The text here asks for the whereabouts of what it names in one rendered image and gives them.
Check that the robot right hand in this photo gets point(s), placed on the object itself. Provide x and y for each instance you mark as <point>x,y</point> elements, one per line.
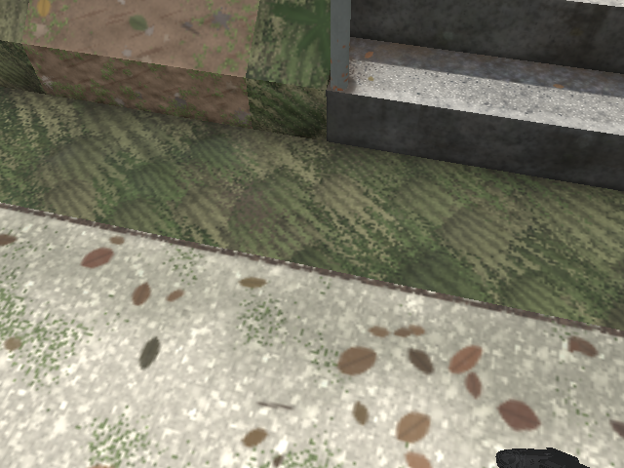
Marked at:
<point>536,458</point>

